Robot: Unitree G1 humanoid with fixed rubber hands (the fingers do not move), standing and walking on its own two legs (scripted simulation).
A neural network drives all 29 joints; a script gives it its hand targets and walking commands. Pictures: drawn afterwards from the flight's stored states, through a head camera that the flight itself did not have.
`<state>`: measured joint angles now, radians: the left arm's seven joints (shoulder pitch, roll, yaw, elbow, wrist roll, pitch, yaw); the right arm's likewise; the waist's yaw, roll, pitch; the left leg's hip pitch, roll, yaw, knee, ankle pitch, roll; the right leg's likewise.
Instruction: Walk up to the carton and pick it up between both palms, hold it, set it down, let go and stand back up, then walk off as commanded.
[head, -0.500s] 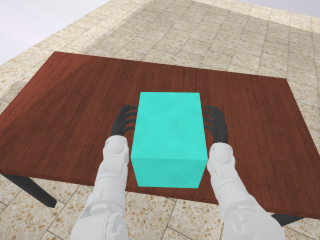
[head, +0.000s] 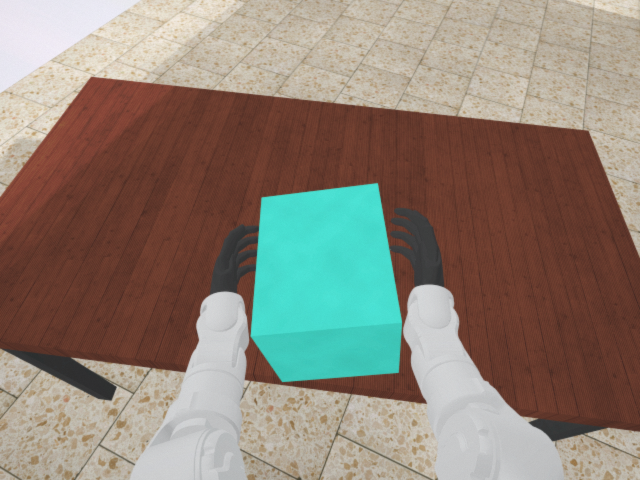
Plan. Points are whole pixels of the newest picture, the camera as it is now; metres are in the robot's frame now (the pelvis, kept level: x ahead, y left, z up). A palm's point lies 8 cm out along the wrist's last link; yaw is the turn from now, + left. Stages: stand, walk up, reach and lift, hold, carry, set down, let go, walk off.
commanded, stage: set down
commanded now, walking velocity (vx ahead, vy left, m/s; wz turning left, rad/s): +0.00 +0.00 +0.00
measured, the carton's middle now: (329, 284) +0.38 +0.02 -0.04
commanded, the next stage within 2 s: none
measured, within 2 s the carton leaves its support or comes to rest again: rests again in 0.80 s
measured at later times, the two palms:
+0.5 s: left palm (239, 287) +0.36 +0.15 -0.02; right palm (431, 282) +0.37 -0.12 +0.00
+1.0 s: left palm (243, 287) +0.36 +0.14 -0.02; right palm (433, 295) +0.36 -0.12 -0.02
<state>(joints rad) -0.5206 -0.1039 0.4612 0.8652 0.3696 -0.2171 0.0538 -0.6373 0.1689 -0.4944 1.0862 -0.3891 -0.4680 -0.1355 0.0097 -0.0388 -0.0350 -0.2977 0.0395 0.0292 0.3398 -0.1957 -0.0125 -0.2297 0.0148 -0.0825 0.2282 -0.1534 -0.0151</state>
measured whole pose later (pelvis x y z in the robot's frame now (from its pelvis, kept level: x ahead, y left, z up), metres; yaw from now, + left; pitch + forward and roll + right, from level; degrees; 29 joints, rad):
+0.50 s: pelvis -0.01 -0.01 +0.00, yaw +0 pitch +16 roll -1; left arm -0.62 -0.09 0.54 1.06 0.36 -0.41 0.06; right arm -0.67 0.15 -0.56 1.11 -0.47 -0.54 -0.15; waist 0.01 0.00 -0.09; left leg -0.46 0.04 0.04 0.35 -0.16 -0.02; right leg -0.42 0.01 -0.09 0.29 -0.15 -0.03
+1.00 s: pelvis -0.02 +0.01 -0.01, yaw -2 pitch +18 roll -1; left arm -0.65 -0.15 0.58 1.00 0.47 -0.40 0.09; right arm -0.68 0.15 -0.71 1.10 -0.54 -0.55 -0.08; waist 0.03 -0.02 -0.09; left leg -0.53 0.04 0.07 0.40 -0.17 0.01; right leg -0.49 0.01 -0.06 0.31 -0.14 -0.01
